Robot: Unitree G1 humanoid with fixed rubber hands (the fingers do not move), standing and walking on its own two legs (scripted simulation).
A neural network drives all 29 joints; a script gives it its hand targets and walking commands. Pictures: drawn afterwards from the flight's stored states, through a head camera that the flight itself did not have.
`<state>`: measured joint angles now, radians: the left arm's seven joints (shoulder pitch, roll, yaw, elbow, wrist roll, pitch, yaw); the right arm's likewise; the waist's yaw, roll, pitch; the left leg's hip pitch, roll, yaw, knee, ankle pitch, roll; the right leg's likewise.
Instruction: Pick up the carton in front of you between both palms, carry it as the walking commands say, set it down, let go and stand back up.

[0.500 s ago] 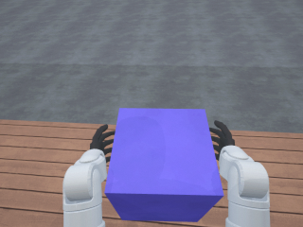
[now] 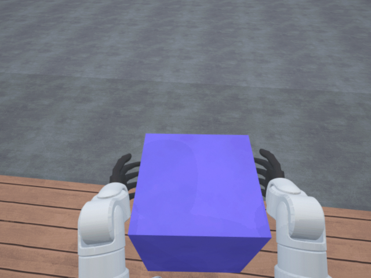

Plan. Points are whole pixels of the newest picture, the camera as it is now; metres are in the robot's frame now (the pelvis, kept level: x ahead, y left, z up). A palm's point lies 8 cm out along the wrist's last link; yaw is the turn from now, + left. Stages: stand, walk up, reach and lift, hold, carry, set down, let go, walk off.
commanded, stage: carry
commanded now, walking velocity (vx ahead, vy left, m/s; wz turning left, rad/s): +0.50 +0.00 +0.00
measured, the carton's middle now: (195, 207) +0.26 +0.00 +0.01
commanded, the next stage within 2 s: none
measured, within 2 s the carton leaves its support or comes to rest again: neither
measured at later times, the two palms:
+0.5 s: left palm (146, 69) +0.63 +0.14 +0.12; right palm (247, 67) +0.65 -0.16 +0.11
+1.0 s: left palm (147, 47) +0.76 +0.15 +0.12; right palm (238, 44) +0.77 -0.15 +0.13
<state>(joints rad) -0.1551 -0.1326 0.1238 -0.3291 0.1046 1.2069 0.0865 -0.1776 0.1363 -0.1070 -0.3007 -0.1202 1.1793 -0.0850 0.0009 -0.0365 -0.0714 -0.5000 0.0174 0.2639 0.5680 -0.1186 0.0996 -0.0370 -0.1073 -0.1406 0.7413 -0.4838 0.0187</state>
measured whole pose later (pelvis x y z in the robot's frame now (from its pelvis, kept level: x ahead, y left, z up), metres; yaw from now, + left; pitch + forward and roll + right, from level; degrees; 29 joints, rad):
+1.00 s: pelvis +0.39 -0.01 +0.02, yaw +1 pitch +5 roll +0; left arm -0.70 -0.04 0.25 0.03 0.06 1.21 0.14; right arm -0.72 0.02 -0.27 0.05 -0.06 1.19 -0.14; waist 0.01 0.01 0.06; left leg -0.31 0.01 0.07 0.63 -0.35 0.03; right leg -0.42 -0.01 -0.17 0.59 -0.23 -0.09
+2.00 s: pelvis +0.46 +0.00 +0.02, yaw +1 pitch +4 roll +1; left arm -0.68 -0.01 0.18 0.15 0.04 1.24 0.15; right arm -0.71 -0.03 -0.23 0.18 -0.04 1.22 -0.13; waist 0.05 -0.01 -0.04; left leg -0.54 0.03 0.05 0.77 -0.32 0.03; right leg -0.25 -0.01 -0.14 0.50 -0.33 -0.06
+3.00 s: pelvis +1.00 -0.05 -0.14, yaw +1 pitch +6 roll +2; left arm -0.54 -0.06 0.23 0.03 0.03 1.09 0.15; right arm -0.59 0.06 -0.23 0.05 -0.06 1.11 -0.15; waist 0.06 0.01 0.12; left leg -0.85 0.05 0.03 1.19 -0.29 0.04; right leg -0.34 0.07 -0.13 0.63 -0.40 -0.14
